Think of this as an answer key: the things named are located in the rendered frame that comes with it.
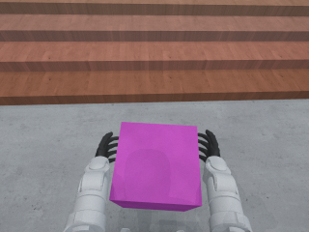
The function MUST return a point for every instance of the right robot hand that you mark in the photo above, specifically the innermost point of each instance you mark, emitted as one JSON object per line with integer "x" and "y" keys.
{"x": 212, "y": 145}

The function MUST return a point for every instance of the left robot hand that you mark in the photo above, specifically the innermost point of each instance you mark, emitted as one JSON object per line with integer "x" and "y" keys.
{"x": 104, "y": 147}

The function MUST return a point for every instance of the carton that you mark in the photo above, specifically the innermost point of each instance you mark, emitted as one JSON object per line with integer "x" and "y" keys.
{"x": 157, "y": 167}

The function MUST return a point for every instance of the robot right forearm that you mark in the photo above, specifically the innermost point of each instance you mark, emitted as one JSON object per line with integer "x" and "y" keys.
{"x": 223, "y": 198}

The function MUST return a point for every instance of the robot left forearm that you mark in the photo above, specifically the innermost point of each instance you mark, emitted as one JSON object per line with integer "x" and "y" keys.
{"x": 88, "y": 213}

